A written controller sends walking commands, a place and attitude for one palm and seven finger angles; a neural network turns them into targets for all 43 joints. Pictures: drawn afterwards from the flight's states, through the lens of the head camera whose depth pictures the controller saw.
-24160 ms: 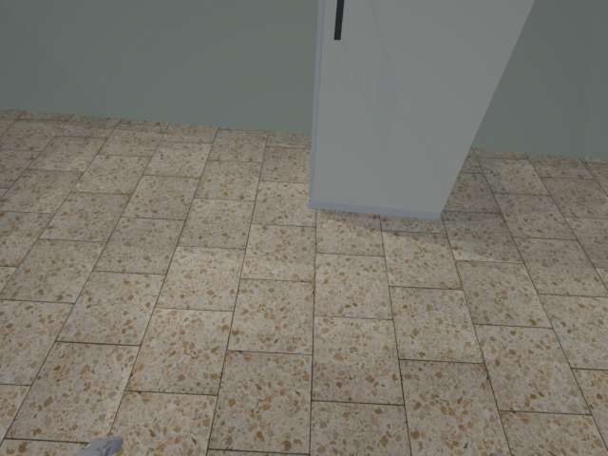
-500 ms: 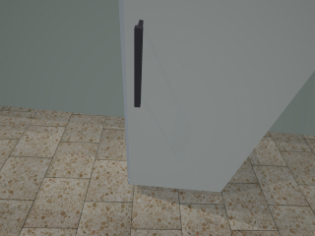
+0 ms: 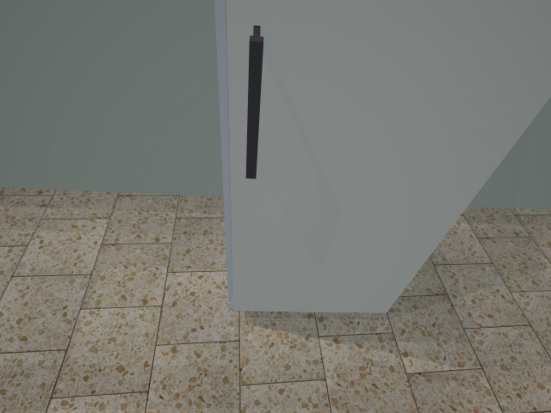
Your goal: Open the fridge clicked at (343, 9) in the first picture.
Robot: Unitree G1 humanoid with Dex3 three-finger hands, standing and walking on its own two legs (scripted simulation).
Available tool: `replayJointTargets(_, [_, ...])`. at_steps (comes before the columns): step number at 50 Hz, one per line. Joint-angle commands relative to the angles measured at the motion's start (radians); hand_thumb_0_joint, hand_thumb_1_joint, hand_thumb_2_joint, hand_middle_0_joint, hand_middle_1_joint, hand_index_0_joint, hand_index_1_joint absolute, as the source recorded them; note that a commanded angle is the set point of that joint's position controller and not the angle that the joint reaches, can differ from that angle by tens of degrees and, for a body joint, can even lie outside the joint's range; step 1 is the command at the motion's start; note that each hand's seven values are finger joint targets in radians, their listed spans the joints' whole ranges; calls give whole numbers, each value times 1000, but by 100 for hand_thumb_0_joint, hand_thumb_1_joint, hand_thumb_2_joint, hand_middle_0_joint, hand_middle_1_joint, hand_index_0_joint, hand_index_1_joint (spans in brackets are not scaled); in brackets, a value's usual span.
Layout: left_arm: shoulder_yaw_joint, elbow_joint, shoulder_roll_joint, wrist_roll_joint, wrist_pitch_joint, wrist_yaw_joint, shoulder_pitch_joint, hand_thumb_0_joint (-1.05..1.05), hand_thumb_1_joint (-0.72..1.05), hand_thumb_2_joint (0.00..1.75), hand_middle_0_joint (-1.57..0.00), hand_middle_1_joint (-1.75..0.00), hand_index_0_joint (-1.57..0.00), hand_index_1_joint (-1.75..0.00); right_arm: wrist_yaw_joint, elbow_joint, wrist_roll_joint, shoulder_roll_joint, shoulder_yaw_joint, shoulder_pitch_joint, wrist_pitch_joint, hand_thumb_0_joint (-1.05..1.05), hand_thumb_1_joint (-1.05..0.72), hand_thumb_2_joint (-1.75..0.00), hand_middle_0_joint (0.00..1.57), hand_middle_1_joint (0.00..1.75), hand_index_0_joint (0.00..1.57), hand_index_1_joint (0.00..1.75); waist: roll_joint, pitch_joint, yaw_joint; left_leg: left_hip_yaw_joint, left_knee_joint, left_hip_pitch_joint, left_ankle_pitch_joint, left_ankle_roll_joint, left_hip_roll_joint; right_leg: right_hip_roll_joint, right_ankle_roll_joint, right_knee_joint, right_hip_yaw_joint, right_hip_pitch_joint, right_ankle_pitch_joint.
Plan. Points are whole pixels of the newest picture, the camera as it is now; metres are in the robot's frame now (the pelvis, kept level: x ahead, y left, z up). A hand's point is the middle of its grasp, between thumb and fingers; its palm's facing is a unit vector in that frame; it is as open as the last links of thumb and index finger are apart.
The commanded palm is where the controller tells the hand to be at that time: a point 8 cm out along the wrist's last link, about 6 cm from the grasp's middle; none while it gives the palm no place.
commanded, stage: look again from close up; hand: left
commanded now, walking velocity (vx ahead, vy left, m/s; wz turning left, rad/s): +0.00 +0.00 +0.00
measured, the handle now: (253, 111) +0.55 +0.07 +0.16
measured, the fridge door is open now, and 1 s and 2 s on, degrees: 0 0 0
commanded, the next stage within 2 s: none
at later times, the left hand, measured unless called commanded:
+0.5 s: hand out of the picture -0.10 +0.14 -0.18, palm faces +0.09 -0.99 -0.14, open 7.4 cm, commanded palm none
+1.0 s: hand out of the picture -0.10 +0.15 -0.19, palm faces +0.05 -0.99 -0.13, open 7.4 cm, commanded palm none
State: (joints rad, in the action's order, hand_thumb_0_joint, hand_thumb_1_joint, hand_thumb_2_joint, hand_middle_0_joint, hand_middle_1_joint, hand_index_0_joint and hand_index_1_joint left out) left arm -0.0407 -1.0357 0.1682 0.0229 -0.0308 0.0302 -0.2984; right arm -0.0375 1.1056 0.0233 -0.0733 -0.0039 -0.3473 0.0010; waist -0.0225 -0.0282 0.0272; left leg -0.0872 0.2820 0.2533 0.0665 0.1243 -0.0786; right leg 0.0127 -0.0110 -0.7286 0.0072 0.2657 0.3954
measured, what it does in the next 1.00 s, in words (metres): steps on the spot: right foot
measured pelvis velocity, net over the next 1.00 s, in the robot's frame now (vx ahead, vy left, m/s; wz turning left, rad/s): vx -0.03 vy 0.00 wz -0.02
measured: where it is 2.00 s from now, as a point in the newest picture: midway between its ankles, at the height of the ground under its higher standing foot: outside the picture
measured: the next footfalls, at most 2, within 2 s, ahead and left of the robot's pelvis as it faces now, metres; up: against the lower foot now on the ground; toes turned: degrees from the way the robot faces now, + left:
right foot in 0.14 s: -0.04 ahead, -0.12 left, +0.00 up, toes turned -3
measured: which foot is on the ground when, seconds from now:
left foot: down 0.00-1.00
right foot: up 0.00-0.12, down 0.14-1.00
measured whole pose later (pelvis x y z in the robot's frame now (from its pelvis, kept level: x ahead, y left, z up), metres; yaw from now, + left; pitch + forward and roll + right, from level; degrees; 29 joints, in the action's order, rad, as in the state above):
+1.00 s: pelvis -0.03 +0.00 -0.01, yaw -1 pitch -1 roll -1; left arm 0.00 -1.14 0.12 0.01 0.00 0.04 -0.45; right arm -0.03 1.12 0.01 -0.10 0.00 -0.33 0.00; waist -0.04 0.00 0.00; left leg -0.07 0.49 0.28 0.20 0.10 -0.06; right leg 0.00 0.00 -0.47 0.05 0.12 0.34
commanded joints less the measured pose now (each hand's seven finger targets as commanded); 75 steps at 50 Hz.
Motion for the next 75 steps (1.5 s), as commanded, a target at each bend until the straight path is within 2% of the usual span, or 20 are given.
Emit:
replayJointTargets(1, [-6, -13, 30, -2, -9, 7, -158, 0, 90, 90, -20, -30, -20, -30, -5, -4, -3, -178, -45, -93, -6, 0, -90, -90, 20, 30, 20, 30, 98, 55, -22, 317, -236, -120, 333, -158, 254, -19, -18, 205, 34, -6, 38])
replayJointTargets(6, [-15, -48, 69, -5, 10, 20, -257, 0, 90, 90, -20, -30, -20, -30, 0, 1, -10, -160, -40, -60, 1, 0, -90, -90, 20, 30, 20, 30, 47, 64, -48, 175, -151, -32, 193, -252, 155, 41, -66, 441, -5, -195, -110])
replayJointTargets(9, [-3, -42, 77, -8, 29, 22, -210, 0, 90, 90, -20, -30, -20, -30, 7, 0, -16, -108, -21, -57, -7, 0, -90, -90, 20, 30, 20, 30, 7, 51, -21, 133, 23, -160, 79, -192, 127, 153, -104, 465, -86, -31, -71])
replayJointTargets(12, [22, -44, 24, -8, 46, 22, -164, 0, 90, 90, -20, -30, -20, -30, 8, -6, -16, -117, -17, -50, -2, 0, -90, -90, 20, 30, 20, 30, -117, 94, 0, 145, 56, -187, 32, -100, 156, 117, -65, 464, -65, 35, -121])
replayJointTargets(14, [34, -54, 3, -12, 42, 23, -185, 0, 90, 90, -20, -30, -20, -30, 6, 3, -17, -133, -12, -54, -2, 0, -90, -90, 20, 30, 20, 30, -44, 126, 1, 179, 3, -177, 72, -93, 175, 92, -50, 422, -55, 46, -88])
replayJointTargets(18, [28, -89, 11, -6, 18, 24, -297, 0, 90, 90, -20, -30, -20, -30, 1, 8, -13, -162, -20, -36, 4, 0, -90, -90, 20, 30, 20, 30, 107, 173, -39, 295, -216, -21, 412, -159, 218, 30, -46, 317, 0, -26, -4])
replayJointTargets(20, [18, -112, 19, -1, 10, 24, -391, 0, 90, 90, -20, -30, -20, -30, 0, -11, -14, -178, -29, 6, 11, 0, -90, -90, 20, 30, 20, 30, 147, 156, -76, 251, -265, 23, 422, -215, 195, 8, -45, 320, 40, -92, 10])
replayJointTargets(22, [14, -125, 23, 1, 20, 24, -448, 0, 90, 90, -20, -30, -20, -30, 2, -22, -18, -169, -28, 35, 16, 0, -90, -90, 20, 30, 20, 30, 75, 144, -96, 171, -205, 20, 313, -250, 141, 22, -54, 414, 23, -136, -12])
replayJointTargets(26, [25, -66, 5, -7, 45, 27, -214, 0, 90, 90, -20, -30, -20, -30, 6, -3, -16, -100, -22, -56, 20, 0, -90, -90, 20, 30, 20, 30, -150, 141, 16, 133, 166, -251, 104, -112, 135, 162, -94, 536, -119, 229, 115])
replayJointTargets(29, [43, -63, -24, -10, 51, 23, -216, 0, 90, 90, -20, -30, -20, -30, 7, 2, -18, -105, -12, -68, 8, 0, -90, -90, 20, 30, 20, 30, -27, 141, 20, 168, 51, -210, 115, -89, 176, 99, -57, 440, -73, 173, 19])
replayJointTargets(32, [40, -94, -25, -3, 33, 22, -299, 0, 90, 90, -20, -30, -20, -30, 0, 5, -12, -143, -13, -46, -1, 0, -90, -90, 20, 30, 20, 30, 101, 203, -30, 297, -156, 1, 404, -98, 225, 45, -45, 322, -21, 28, -23])
replayJointTargets(36, [12, -144, 1, 5, 4, 23, -489, 0, 90, 90, -20, -30, -20, -30, -2, -34, -10, -189, -34, 39, 11, 0, -90, -90, 20, 30, 20, 30, 178, 159, -111, 243, -314, 140, 475, -229, 201, -16, -50, 245, 75, -147, 31])
replayJointTargets(39, [1, -138, 13, 4, 22, 24, -497, 0, 90, 90, -20, -30, -20, -30, 4, -45, -18, -157, -36, 57, 23, 0, -90, -90, 20, 30, 20, 30, -19, 127, -106, 85, -91, 34, 277, -288, 79, 59, -82, 468, -16, -109, 50])
replayJointTargets(41, [3, -67, 29, -4, 32, 30, -225, 0, 90, 90, -20, -30, -20, -30, 8, -17, -14, -95, -39, -39, 35, 0, -90, -90, 20, 30, 20, 30, -242, 156, 2, 111, 342, -190, 182, -149, 87, 241, -157, 609, -189, 288, 270])
replayJointTargets(44, [21, -13, 9, -6, 55, 30, -65, 0, 90, 90, -20, -30, -20, -30, 18, -9, -14, -71, -24, -95, 24, 0, -90, -90, 20, 30, 20, 30, -129, 166, 51, 118, 339, -167, 128, -108, 121, 207, -124, 551, -120, 292, 122])
replayJointTargets(47, [33, -61, -29, -5, 51, 17, -223, 0, 90, 90, -20, -30, -20, -30, 3, 1, -12, -107, -11, -71, -16, 0, -90, -90, 20, 30, 20, 30, 120, 203, -33, 203, 72, -25, 35, -73, 191, 74, -46, 352, -42, 60, -114])
replayJointTargets(51, [31, -90, -4, -5, 29, 14, -250, 0, 90, 90, -20, -30, -20, -30, -11, -5, -12, -145, -7, -45, -28, 0, -90, -90, 20, 30, 20, 30, 127, 163, -55, 335, -120, 43, 280, -67, 238, 50, -25, 276, -10, -47, -98])
replayJointTargets(55, [28, -84, 5, -3, 29, 11, -251, 0, 90, 90, -20, -30, -20, -30, -7, -12, -13, -147, -14, -27, -23, 0, -90, -90, 20, 30, 20, 30, 86, 122, -62, 304, -145, 43, 381, -72, 222, 56, -26, 303, -11, -70, -106])
replayJointTargets(68, [39, -60, 14, -10, 61, 14, -174, 0, 90, 90, -20, -30, -20, -30, 1, 13, -14, -120, 1, -44, -30, 0, -90, -90, 20, 30, 20, 30, -9, 101, -27, 171, 7, -82, 30, -73, 173, 105, -35, 418, -60, -51, -210])
replayJointTargets(75, [42, -65, 15, -13, 59, 14, -180, 0, 90, 90, -20, -30, -20, -30, 0, 12, -13, -126, 7, -32, -26, 0, -90, -90, 20, 30, 20, 30, 28, 136, -27, 168, 14, -76, 58, -76, 169, 101, -38, 427, -63, -36, -178])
